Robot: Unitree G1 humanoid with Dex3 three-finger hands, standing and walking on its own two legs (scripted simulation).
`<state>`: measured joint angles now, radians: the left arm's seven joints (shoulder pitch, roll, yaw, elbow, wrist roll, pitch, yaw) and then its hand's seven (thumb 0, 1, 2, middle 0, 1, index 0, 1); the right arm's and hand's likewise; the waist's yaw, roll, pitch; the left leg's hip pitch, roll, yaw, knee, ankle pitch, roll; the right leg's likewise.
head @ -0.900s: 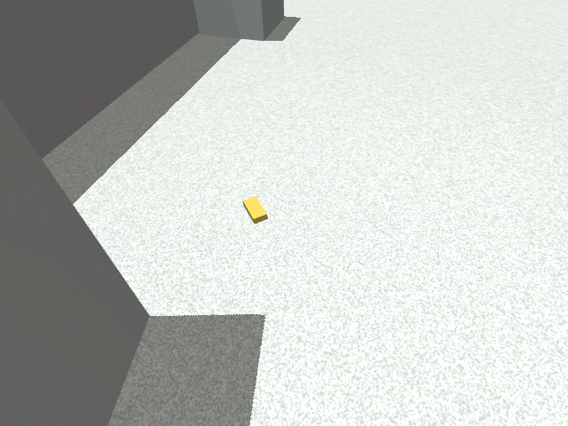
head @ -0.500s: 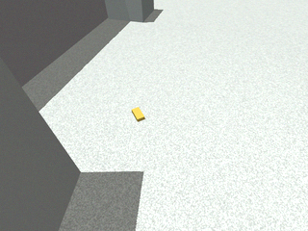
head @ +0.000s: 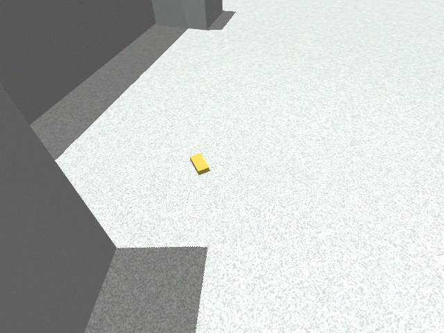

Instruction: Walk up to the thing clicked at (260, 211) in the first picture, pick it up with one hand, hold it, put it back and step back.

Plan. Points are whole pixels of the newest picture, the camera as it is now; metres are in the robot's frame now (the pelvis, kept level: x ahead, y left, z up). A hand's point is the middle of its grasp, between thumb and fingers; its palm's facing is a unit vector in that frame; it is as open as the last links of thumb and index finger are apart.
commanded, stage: stand
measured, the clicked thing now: (199, 163) +1.21 +0.20 -0.77
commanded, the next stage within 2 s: walk up in 0.22 s
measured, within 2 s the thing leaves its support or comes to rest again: neither
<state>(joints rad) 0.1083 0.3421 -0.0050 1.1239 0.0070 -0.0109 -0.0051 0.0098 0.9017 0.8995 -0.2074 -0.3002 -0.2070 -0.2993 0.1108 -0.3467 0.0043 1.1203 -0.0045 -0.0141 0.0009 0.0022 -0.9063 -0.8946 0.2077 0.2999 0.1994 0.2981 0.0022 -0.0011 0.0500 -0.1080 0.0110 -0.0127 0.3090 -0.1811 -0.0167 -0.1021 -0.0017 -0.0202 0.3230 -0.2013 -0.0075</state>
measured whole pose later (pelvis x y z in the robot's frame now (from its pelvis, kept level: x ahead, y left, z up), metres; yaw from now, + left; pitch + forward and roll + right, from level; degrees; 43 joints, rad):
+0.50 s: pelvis -0.01 +0.04 -0.02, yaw -9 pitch -1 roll +0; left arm 0.16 0.40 0.04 0.96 0.02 0.03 0.01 0.01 0.90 0.90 -0.21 -0.30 -0.21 -0.30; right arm 0.09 -0.39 -0.07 0.95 -0.02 -0.01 0.01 0.00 -0.91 -0.89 0.21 0.30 0.20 0.30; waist 0.01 -0.04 0.12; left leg -0.23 -0.01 0.03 0.55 -0.31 0.03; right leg -0.35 0.04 0.12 0.76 -0.42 0.00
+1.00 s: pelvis -0.02 +0.03 -0.02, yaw -20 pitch -2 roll +0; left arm 0.22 0.36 0.03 0.81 0.03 0.00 -0.01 0.01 0.90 0.90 -0.21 -0.30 -0.21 -0.30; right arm 0.22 -0.39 -0.04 0.86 -0.01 0.02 0.00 0.00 -0.91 -0.89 0.21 0.30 0.20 0.30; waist -0.01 0.02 0.13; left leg -0.36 0.03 0.00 0.90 -0.52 -0.01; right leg -0.27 0.05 0.07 0.61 -0.29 -0.03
